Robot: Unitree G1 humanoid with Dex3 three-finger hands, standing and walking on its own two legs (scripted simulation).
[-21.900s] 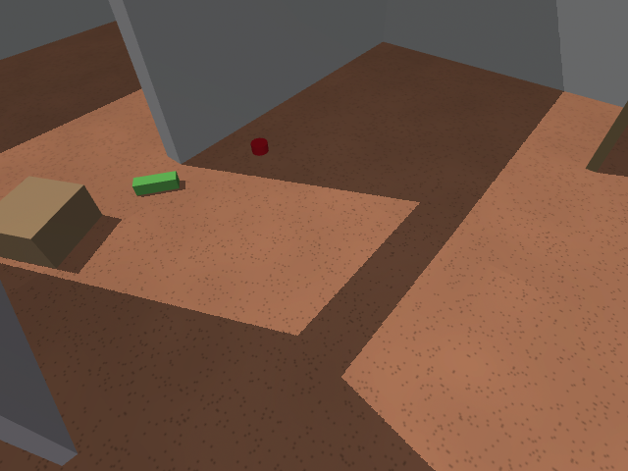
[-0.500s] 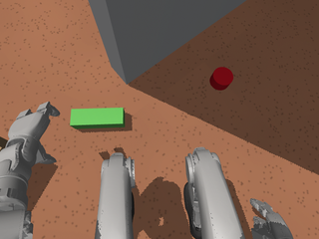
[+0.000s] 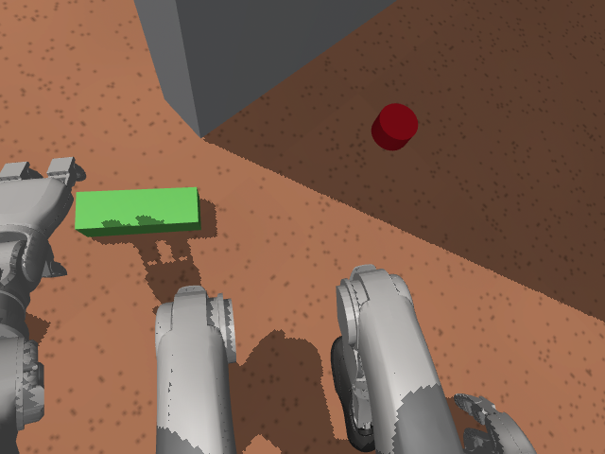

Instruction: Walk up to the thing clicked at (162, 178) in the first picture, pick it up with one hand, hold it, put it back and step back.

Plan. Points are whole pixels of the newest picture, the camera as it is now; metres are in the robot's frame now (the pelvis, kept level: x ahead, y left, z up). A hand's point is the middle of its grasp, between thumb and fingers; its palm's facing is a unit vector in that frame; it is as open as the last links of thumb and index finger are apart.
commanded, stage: rise first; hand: left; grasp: from above
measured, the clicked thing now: (142, 212) +0.50 +0.25 -0.33
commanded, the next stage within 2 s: approach in 0.68 s
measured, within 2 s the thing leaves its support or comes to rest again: neither
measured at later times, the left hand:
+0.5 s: hand (70, 225) +0.43 +0.32 -0.19, palm faces -0.44 -0.04 -0.90, open 14.2 cm
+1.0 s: hand (99, 216) +0.45 +0.29 -0.21, palm faces -0.47 -0.02 -0.88, open 14.0 cm
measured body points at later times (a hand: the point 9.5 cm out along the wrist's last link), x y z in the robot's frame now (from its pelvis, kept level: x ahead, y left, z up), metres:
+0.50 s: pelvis +0.01 +0.00 -0.02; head +0.24 +0.07 +0.36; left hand +0.45 +0.32 -0.14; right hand +0.08 -0.28 -0.13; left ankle +0.08 +0.12 -0.32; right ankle +0.11 -0.15 -0.32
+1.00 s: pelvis +0.01 -0.01 -0.03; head +0.25 +0.07 +0.34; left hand +0.47 +0.28 -0.16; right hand +0.07 -0.29 -0.13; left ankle +0.08 +0.12 -0.32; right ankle +0.11 -0.15 -0.32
